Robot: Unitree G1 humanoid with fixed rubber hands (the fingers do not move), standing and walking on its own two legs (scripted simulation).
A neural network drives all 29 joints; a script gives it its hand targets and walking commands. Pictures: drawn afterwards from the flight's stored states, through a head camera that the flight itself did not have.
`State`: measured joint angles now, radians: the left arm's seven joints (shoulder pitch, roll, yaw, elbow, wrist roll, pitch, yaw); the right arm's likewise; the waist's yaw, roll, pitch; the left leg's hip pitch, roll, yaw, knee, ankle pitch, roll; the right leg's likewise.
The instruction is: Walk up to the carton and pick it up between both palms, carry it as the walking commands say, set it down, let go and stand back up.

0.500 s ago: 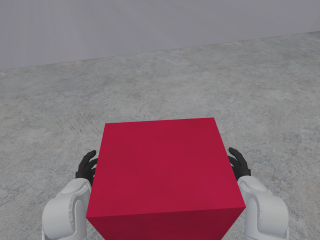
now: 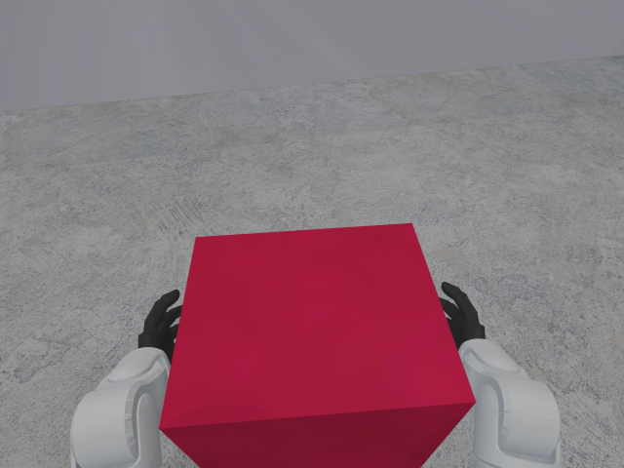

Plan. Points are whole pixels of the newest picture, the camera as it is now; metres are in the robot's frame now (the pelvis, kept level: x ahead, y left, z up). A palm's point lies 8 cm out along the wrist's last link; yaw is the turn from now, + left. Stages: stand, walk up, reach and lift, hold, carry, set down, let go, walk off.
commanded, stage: carry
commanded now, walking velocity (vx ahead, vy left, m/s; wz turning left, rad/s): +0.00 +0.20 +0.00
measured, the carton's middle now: (313, 367) +0.26 +0.01 +0.02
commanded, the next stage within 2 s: none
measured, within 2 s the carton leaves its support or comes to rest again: neither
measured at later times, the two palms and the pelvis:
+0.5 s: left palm (9, 407) +0.19 +0.32 +0.08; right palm (346, 396) +0.20 -0.02 +0.08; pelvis -0.05 +0.14 +0.00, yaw +0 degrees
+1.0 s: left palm out of the picture +0.14 +0.46 +0.07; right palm (202, 454) +0.15 +0.12 +0.08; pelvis -0.10 +0.28 +0.01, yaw +0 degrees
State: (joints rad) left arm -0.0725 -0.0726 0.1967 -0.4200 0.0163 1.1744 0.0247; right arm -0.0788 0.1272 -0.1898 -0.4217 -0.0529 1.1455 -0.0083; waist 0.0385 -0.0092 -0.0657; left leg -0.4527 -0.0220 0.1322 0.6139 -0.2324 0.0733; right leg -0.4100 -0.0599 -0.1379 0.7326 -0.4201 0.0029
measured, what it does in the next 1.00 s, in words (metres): steps to the left: right foot, then left foot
